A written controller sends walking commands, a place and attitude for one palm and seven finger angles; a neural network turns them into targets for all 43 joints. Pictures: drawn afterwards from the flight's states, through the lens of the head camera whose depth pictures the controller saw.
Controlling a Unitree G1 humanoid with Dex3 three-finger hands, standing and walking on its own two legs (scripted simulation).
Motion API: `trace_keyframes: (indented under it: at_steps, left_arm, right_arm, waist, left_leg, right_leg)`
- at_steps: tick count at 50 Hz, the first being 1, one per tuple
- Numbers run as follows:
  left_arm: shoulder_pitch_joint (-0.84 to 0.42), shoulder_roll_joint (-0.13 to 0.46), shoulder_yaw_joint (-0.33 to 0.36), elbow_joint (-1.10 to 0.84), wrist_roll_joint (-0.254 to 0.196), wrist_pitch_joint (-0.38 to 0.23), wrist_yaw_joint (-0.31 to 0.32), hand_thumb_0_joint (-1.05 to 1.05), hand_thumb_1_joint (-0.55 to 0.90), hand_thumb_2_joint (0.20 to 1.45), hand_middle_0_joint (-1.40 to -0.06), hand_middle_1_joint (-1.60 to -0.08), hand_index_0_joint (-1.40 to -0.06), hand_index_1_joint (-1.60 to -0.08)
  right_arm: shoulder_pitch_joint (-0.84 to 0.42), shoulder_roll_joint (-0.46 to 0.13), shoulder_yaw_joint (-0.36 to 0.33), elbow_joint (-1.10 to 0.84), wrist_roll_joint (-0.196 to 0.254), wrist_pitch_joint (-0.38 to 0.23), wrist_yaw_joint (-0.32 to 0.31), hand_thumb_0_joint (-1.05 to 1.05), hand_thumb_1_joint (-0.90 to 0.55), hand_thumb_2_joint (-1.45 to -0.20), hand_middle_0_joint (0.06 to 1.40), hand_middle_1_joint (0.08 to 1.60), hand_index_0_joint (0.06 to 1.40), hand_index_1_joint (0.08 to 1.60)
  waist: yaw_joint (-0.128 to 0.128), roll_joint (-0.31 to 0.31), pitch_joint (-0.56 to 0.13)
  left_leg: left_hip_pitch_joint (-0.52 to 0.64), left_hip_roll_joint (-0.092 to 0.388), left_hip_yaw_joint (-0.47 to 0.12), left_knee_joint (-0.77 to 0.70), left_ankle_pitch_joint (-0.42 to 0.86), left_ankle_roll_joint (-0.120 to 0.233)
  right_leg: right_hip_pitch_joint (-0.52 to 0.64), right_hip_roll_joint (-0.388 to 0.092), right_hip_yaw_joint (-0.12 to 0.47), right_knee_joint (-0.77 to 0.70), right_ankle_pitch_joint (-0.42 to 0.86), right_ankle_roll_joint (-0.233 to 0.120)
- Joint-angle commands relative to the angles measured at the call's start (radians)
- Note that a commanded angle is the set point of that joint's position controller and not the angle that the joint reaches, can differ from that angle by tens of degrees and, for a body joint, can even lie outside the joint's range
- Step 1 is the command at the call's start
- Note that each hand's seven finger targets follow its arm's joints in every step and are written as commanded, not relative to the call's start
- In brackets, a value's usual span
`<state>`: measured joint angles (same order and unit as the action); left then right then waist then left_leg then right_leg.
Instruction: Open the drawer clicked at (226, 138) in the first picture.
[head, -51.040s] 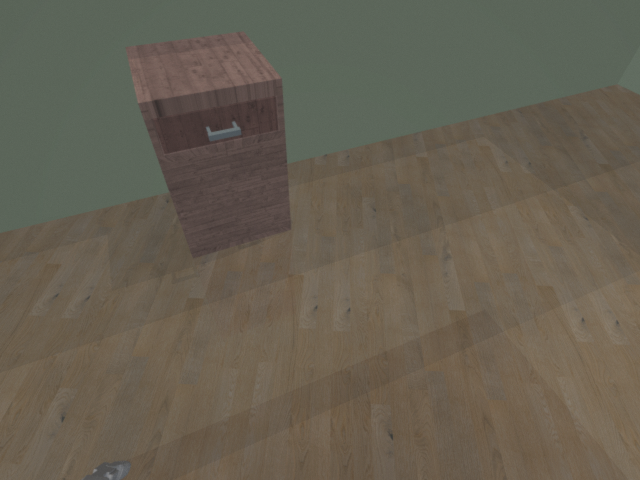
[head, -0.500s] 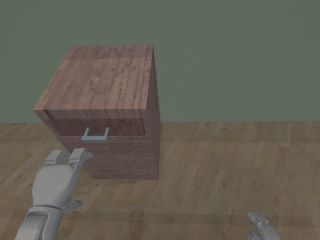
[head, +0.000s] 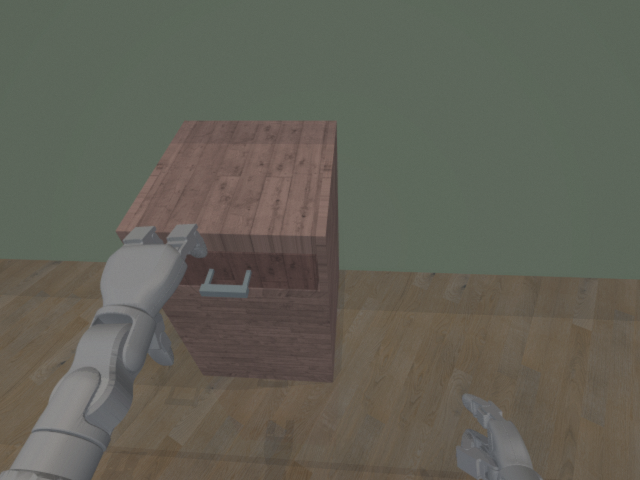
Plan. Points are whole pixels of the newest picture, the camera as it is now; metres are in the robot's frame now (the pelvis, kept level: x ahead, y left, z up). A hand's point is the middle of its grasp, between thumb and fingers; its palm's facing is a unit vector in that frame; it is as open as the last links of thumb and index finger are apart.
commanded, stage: raise the hand with hooked fingers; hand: left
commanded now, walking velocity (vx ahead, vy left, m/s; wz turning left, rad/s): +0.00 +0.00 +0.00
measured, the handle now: (226, 282) +0.53 +0.29 -0.19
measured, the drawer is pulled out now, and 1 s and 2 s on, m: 0.00 0.00 0.00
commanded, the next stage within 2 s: move the hooked fingers above the handle in 0.40 s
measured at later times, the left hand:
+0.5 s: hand (167, 291) +0.31 +0.24 +0.08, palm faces +0.07 -0.08 -0.99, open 13.8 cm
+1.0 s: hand (195, 290) +0.36 +0.24 +0.01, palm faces -0.09 -0.04 -1.00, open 13.8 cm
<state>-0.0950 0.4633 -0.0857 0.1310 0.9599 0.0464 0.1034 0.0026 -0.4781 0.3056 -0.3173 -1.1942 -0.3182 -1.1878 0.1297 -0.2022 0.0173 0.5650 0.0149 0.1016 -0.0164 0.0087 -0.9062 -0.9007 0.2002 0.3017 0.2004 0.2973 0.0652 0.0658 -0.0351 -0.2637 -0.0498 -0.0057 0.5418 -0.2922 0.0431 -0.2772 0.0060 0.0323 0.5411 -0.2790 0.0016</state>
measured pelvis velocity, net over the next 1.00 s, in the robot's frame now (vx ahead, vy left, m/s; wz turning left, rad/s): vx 0.01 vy -0.02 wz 0.00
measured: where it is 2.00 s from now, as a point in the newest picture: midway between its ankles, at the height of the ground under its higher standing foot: outside the picture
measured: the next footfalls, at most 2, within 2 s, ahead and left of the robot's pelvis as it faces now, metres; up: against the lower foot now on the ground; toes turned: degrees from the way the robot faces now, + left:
none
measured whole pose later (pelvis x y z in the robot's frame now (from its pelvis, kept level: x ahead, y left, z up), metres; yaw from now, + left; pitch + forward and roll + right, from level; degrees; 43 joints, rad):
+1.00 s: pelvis +0.01 -0.02 -0.02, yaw +0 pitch +11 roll +0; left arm -0.32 0.49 0.00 0.58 1.01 -0.14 0.20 0.00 -0.49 0.30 -0.31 -1.20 -0.32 -1.20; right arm 0.22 -0.26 -0.06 0.63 0.01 0.09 -0.03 0.01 -0.91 -0.90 0.20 0.30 0.20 0.30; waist 0.01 0.05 -0.09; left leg -0.54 -0.02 -0.02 0.69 -0.35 0.01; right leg -0.55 0.04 0.01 0.68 -0.33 -0.03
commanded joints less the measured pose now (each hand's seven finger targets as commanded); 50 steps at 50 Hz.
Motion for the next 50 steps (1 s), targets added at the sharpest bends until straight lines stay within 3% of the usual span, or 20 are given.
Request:
trace_keyframes:
  at_steps: [1, 4, 6, 13, 14, 19, 25, 26, 27, 29, 31, 34, 35, 39, 41, 44, 46, 49, 50]
  left_arm:
    - [-0.292, 0.181, 0.105, -0.166, -0.009, -0.026, 0.002, 0.0, -0.5, 0.3, -0.3, -1.2, -0.3, -1.2]
    - [-0.212, 0.152, 0.093, -0.134, -0.027, -0.036, -0.032, 0.0, -0.5, 0.3, -0.3, -1.2, -0.3, -1.2]
    - [-0.211, 0.17, 0.109, -0.167, -0.031, -0.054, -0.039, 0.0, -0.5, 0.3, -0.3, -1.2, -0.3, -1.2]
    - [-0.279, 0.258, 0.203, -0.299, -0.014, -0.142, 0.036, 0.0, -0.5, 0.3, -0.3, -1.2, -0.3, -1.2]
    - [-0.275, 0.245, 0.198, -0.286, -0.013, -0.144, 0.051, 0.0, -0.5, 0.3, -0.3, -1.2, -0.3, -1.2]
    - [-0.245, 0.211, 0.18, -0.214, -0.02, -0.1, 0.087, 0.0, -0.5, 0.3, -0.3, -1.2, -0.3, -1.2]
    - [-0.212, 0.175, 0.11, -0.202, -0.028, -0.041, 0.043, 0.0, -0.5, 0.3, -0.3, -1.2, -0.3, -1.2]
    - [-0.202, 0.194, 0.128, -0.165, -0.023, -0.039, 0.036, 0.0, -0.5, 0.3, -0.3, -1.2, -0.3, -1.2]
    - [-0.209, 0.163, 0.097, -0.134, -0.022, -0.038, 0.026, 0.0, -0.5, 0.3, -0.3, -1.2, -0.3, -1.2]
    - [-0.25, 0.166, 0.099, -0.079, -0.019, -0.052, 0.015, 0.0, -0.5, 0.3, -0.3, -1.2, -0.3, -1.2]
    - [-0.294, 0.237, 0.16, -0.038, -0.001, -0.08, 0.02, 0.0, -0.5, 0.3, -0.3, -1.2, -0.3, -1.2]
    - [-0.389, 0.264, 0.188, -0.038, 0.019, -0.139, 0.048, 0.0, -0.5, 0.3, -0.3, -1.2, -0.3, -1.2]
    - [-0.398, 0.301, 0.225, -0.02, 0.027, -0.159, 0.063, 0.0, -0.5, 0.3, -0.3, -1.2, -0.3, -1.2]
    - [-0.481, 0.254, 0.193, 0.058, 0.039, -0.203, 0.113, 0.0, -0.5, 0.3, -0.3, -1.2, -0.3, -1.2]
    - [-0.485, 0.279, 0.217, 0.126, 0.043, -0.208, 0.13, 0.0, -0.5, 0.3, -0.3, -1.2, -0.3, -1.2]
    - [-0.469, 0.226, 0.171, 0.22, 0.047, -0.193, 0.141, 0.0, -0.5, 0.3, -0.3, -1.2, -0.3, -1.2]
    - [-0.471, 0.226, 0.16, 0.265, 0.046, -0.185, 0.14, 0.0, -0.5, 0.3, -0.3, -1.2, -0.3, -1.2]
    - [-0.513, 0.25, 0.168, 0.324, 0.049, -0.194, 0.137, 0.0, -0.5, 0.3, -0.3, -1.2, -0.3, -1.2]
    - [-0.525, 0.298, 0.21, 0.337, 0.058, -0.207, 0.141, 0.0, -0.5, 0.3, -0.3, -1.2, -0.3, -1.2]
  right_arm:
    - [-0.095, -0.127, -0.052, -0.141, 0.0, -0.04, -0.006, 0.0, -0.9, -0.9, 0.2, 0.3, 0.2, 0.3]
    - [-0.078, -0.135, -0.055, -0.143, 0.004, -0.034, 0.007, 0.0, -0.9, -0.9, 0.2, 0.3, 0.2, 0.3]
    - [-0.073, -0.141, -0.059, -0.147, 0.0, -0.031, 0.01, 0.0, -0.9, -0.9, 0.2, 0.3, 0.2, 0.3]
    - [-0.066, -0.143, -0.073, -0.138, -0.014, -0.045, 0.009, 0.0, -0.9, -0.9, 0.2, 0.3, 0.2, 0.3]
    - [-0.065, -0.139, -0.072, -0.136, -0.011, -0.047, 0.009, 0.0, -0.9, -0.9, 0.2, 0.3, 0.2, 0.3]
    - [-0.061, -0.144, -0.08, -0.119, 0.002, -0.047, 0.012, 0.0, -0.9, -0.9, 0.2, 0.3, 0.2, 0.3]
    - [-0.077, -0.15, -0.077, -0.133, 0.01, -0.043, 0.012, 0.0, -0.9, -0.9, 0.2, 0.3, 0.2, 0.3]
    - [-0.074, -0.153, -0.077, -0.125, 0.009, -0.041, 0.009, 0.0, -0.9, -0.9, 0.2, 0.3, 0.2, 0.3]
    - [-0.072, -0.152, -0.072, -0.126, 0.01, -0.039, 0.007, 0.0, -0.9, -0.9, 0.2, 0.3, 0.2, 0.3]
    - [-0.066, -0.154, -0.069, -0.122, 0.012, -0.038, 0.001, 0.0, -0.9, -0.9, 0.2, 0.3, 0.2, 0.3]
    - [-0.057, -0.156, -0.068, -0.114, 0.008, -0.037, -0.009, 0.0, -0.9, -0.9, 0.2, 0.3, 0.2, 0.3]
    - [-0.045, -0.147, -0.073, -0.111, 0.0, -0.043, -0.018, 0.0, -0.9, -0.9, 0.2, 0.3, 0.2, 0.3]
    - [-0.037, -0.146, -0.076, -0.103, -0.002, -0.046, -0.022, 0.0, -0.9, -0.9, 0.2, 0.3, 0.2, 0.3]
    - [0.0, -0.144, -0.09, -0.085, -0.007, -0.054, -0.026, 0.0, -0.9, -0.9, 0.2, 0.3, 0.2, 0.3]
    - [0.022, -0.152, -0.099, -0.071, -0.008, -0.056, -0.027, 0.0, -0.9, -0.9, 0.2, 0.3, 0.2, 0.3]
    - [0.052, -0.159, -0.11, -0.066, -0.007, -0.05, -0.02, 0.0, -0.9, -0.9, 0.2, 0.3, 0.2, 0.3]
    - [0.073, -0.17, -0.115, -0.063, -0.007, -0.044, -0.018, 0.0, -0.9, -0.9, 0.2, 0.3, 0.2, 0.3]
    - [0.102, -0.18, -0.119, -0.055, -0.007, -0.033, -0.019, 0.0, -0.9, -0.9, 0.2, 0.3, 0.2, 0.3]
    - [0.109, -0.183, -0.121, -0.051, -0.009, -0.029, -0.021, 0.0, -0.9, -0.9, 0.2, 0.3, 0.2, 0.3]
  waist:
    - [-0.01, 0.001, -0.18]
    - [-0.006, -0.047, -0.163]
    - [0.001, -0.058, -0.179]
    - [0.015, 0.021, -0.255]
    - [0.012, 0.021, -0.25]
    - [0.003, -0.006, -0.226]
    - [-0.005, -0.038, -0.235]
    - [-0.009, -0.059, -0.213]
    - [-0.016, -0.086, -0.191]
    - [-0.023, -0.124, -0.152]
    - [-0.017, -0.109, -0.155]
    - [-0.014, -0.051, -0.221]
    - [-0.012, -0.027, -0.232]
    - [-0.044, -0.002, -0.276]
    - [-0.045, -0.015, -0.309]
    - [-0.062, -0.068, -0.341]
    - [-0.066, -0.086, -0.367]
    - [-0.079, -0.11, -0.373]
    - [-0.075, -0.121, -0.379]
  left_leg:
    - [0.093, 0.038, -0.021, -0.117, 0.264, -0.021]
    - [0.078, 0.043, -0.02, -0.124, 0.282, -0.023]
    - [0.084, 0.044, -0.019, -0.126, 0.301, -0.021]
    - [0.117, 0.044, -0.036, -0.113, 0.358, -0.026]
    - [0.114, 0.043, -0.037, -0.11, 0.352, -0.024]
    - [0.085, 0.04, -0.022, -0.111, 0.313, -0.022]
    - [0.08, 0.034, -0.002, -0.114, 0.295, -0.012]
    - [0.066, 0.033, 0.005, -0.109, 0.293, -0.01]
    - [0.048, 0.029, 0.008, -0.106, 0.273, -0.007]
    - [0.017, 0.027, 0.016, -0.104, 0.228, -0.002]
    - [-0.007, 0.019, 0.023, -0.091, 0.211, 0.001]
    - [-0.01, 0.011, 0.026, -0.057, 0.201, 0.006]
    - [-0.02, 0.01, 0.024, -0.042, 0.211, 0.005]
    - [-0.054, 0.008, 0.025, 0.02, 0.213, 0.005]
    - [-0.089, 0.007, 0.029, 0.051, 0.223, 0.005]
    - [-0.128, 0.007, 0.034, 0.086, 0.239, 0.006]
    - [-0.156, 0.007, 0.037, 0.105, 0.256, 0.007]
    - [-0.204, 0.008, 0.039, 0.125, 0.237, 0.011]
    - [-0.222, 0.008, 0.037, 0.134, 0.238, 0.013]
  right_leg:
    - [0.047, 0.025, -0.048, -0.093, 0.129, -0.06]
    - [0.055, 0.027, -0.053, -0.102, 0.144, -0.059]
    - [0.066, 0.025, -0.052, -0.103, 0.162, -0.058]
    - [0.075, 0.027, -0.043, -0.09, 0.174, -0.063]
    - [0.064, 0.026, -0.044, -0.087, 0.17, -0.064]
    - [0.046, 0.027, -0.049, -0.086, 0.155, -0.061]
    - [0.082, 0.02, -0.035, -0.102, 0.186, -0.054]
    - [0.075, 0.021, -0.033, -0.103, 0.195, -0.053]
    - [0.061, 0.02, -0.035, -0.102, 0.188, -0.05]
    - [0.036, 0.02, -0.029, -0.108, 0.162, -0.046]
    - [0.032, 0.018, -0.022, -0.098, 0.157, -0.047]
    - [0.025, 0.013, -0.006, -0.074, 0.15, -0.049]
    - [0.021, 0.015, -0.004, -0.061, 0.164, -0.052]
    - [-0.055, 0.018, -0.008, -0.012, 0.176, -0.05]
    - [-0.064, 0.019, -0.004, 0.014, 0.204, -0.049]
    - [-0.078, 0.02, -0.006, 0.041, 0.255, -0.044]
    - [-0.075, 0.02, -0.005, 0.06, 0.295, -0.041]
    - [-0.078, 0.015, 0.003, 0.074, 0.307, -0.036]
    - [-0.078, 0.015, 0.008, 0.082, 0.314, -0.036]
